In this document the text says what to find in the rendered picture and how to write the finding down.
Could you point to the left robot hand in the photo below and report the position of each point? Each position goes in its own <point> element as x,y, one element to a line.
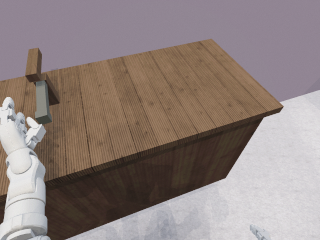
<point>13,131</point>

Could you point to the counter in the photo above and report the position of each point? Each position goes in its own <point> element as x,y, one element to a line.
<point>131,132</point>

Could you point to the tap lever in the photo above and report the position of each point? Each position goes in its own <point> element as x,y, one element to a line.
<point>42,113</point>

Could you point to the left robot forearm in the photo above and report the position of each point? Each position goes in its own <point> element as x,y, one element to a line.
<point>24,214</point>

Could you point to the right robot hand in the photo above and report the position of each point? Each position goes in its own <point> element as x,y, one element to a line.
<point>260,234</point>

